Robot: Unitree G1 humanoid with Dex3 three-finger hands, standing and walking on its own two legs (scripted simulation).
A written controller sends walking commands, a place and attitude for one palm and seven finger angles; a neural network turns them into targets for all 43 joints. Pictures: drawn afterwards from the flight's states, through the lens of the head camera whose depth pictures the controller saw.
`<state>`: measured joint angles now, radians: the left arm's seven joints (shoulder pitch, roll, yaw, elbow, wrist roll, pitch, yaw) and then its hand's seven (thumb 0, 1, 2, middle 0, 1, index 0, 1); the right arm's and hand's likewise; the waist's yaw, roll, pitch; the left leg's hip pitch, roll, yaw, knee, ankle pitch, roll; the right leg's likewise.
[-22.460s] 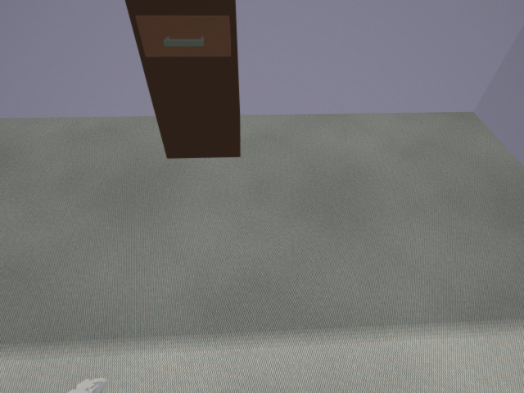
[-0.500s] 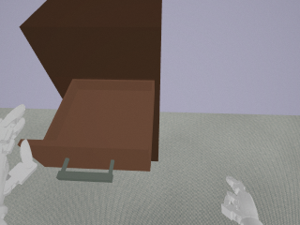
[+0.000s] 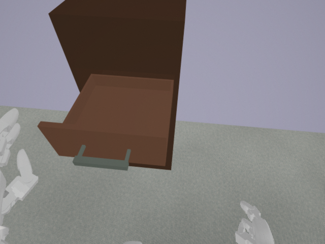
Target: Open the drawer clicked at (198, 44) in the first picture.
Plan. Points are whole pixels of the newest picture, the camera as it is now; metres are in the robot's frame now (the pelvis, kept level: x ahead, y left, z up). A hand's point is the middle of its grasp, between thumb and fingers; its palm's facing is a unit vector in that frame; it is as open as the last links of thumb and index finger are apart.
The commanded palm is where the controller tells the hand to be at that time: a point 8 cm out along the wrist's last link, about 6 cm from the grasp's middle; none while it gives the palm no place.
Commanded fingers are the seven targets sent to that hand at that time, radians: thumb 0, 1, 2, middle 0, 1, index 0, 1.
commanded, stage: step back with the hand held close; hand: left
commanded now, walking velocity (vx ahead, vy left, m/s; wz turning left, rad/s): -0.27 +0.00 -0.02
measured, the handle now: (103, 156) +0.37 +0.22 -0.07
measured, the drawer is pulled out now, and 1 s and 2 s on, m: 0.30 0.30 0.30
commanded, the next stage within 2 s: stop stepping back and stand still in 0.30 s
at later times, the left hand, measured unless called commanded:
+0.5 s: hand out of the picture +0.07 +0.16 +0.17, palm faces +0.23 -0.84 -0.50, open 7.4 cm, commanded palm +0.01 +0.22 +0.19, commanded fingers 0.00 0.90 0.90 -0.20 -0.30 -0.20 -0.30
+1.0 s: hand out of the picture -0.02 +0.16 +0.17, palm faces +0.35 -0.84 -0.42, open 7.4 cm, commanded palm -0.09 +0.21 +0.19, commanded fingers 0.00 0.90 0.90 -0.20 -0.30 -0.20 -0.30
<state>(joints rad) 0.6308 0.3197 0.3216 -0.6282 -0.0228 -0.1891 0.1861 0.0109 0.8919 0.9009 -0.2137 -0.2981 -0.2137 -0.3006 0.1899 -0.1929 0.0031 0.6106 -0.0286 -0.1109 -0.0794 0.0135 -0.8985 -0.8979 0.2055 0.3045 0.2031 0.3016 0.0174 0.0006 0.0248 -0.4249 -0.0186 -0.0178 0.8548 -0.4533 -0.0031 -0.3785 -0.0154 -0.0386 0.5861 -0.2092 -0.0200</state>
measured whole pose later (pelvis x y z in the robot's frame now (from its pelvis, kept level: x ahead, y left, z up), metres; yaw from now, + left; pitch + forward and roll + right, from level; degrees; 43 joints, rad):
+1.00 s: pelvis -0.22 -0.06 +0.00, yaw -2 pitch -1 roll +2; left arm 0.56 0.35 0.34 -0.55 -0.01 -0.19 0.15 0.01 0.89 0.90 -0.21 -0.30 -0.21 -0.30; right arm 0.21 -0.19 0.02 0.65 0.00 -0.10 -0.06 0.02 -0.90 -0.90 0.20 0.30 0.20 0.30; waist -0.03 -0.03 -0.01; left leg -0.24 -0.01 0.07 0.62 -0.47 0.05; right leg -0.43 0.00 -0.08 0.57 -0.20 -0.07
